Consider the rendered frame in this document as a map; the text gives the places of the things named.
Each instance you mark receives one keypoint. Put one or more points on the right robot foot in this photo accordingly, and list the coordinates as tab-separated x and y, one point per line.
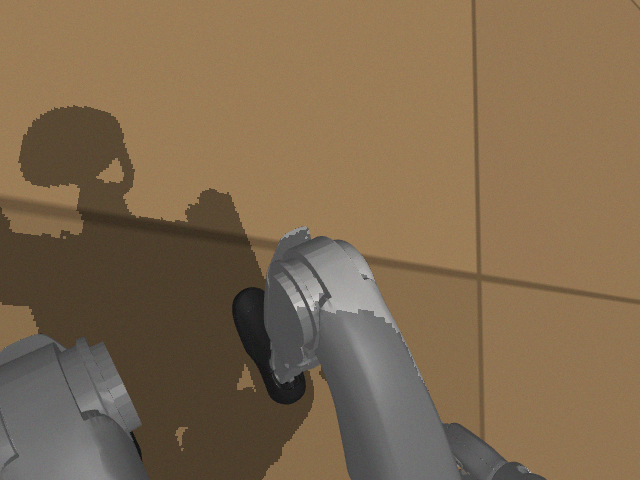
248	315

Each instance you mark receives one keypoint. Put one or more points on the right robot arm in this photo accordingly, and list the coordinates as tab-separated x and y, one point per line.
515	471

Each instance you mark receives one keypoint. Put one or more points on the right robot hand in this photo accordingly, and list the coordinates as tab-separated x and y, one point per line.
477	459

